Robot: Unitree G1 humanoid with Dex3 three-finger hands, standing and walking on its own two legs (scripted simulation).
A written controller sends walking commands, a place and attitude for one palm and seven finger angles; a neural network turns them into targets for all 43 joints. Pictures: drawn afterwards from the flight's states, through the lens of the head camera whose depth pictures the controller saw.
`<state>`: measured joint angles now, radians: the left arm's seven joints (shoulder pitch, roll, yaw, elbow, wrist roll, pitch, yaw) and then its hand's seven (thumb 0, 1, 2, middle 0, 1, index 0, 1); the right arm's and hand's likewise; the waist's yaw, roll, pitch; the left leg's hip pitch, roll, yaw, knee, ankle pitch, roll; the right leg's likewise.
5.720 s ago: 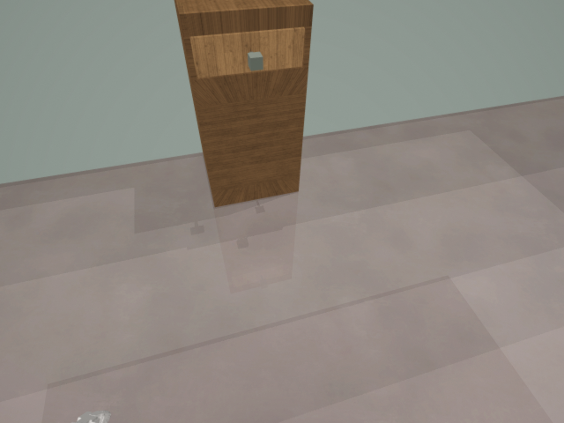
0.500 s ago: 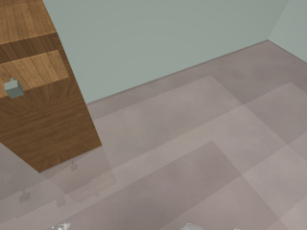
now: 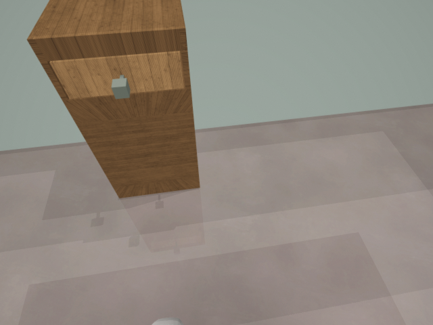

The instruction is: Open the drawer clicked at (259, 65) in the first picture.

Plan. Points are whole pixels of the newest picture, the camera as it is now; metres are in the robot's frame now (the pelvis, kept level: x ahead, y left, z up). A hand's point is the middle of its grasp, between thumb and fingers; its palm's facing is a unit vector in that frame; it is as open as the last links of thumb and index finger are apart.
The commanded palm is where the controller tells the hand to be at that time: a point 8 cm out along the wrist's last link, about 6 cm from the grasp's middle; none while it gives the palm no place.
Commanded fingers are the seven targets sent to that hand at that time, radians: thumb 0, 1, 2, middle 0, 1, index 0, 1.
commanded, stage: turn to face it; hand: left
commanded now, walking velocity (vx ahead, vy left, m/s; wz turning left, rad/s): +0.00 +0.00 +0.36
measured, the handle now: (121, 84) +0.77 +0.35 -0.03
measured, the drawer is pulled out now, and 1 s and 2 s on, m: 0.00 0.00 0.00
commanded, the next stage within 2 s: take the last steps up to it in 0.40 s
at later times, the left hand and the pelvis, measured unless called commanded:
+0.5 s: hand out of the picture +0.03 +0.21 -0.15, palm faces +0.18 -0.94 -0.28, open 7.4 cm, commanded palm none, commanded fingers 0.00 0.90 0.90 -0.20 -0.30 -0.20 -0.30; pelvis -0.02 +0.00 +0.00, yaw +9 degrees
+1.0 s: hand out of the picture -0.12 +0.19 -0.18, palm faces +0.30 -0.94 -0.15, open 7.4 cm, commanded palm none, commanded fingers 0.00 0.90 0.90 -0.20 -0.30 -0.20 -0.30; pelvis +0.00 +0.04 +0.00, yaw +13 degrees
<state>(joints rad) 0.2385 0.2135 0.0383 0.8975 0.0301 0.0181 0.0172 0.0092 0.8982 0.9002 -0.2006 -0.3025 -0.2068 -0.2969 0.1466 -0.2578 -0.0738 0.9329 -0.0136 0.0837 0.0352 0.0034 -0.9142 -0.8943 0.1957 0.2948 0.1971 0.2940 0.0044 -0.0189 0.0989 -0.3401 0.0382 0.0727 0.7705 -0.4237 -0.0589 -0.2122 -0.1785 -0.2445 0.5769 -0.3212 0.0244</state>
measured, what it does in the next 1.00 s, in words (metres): steps on the spot: left foot, then right foot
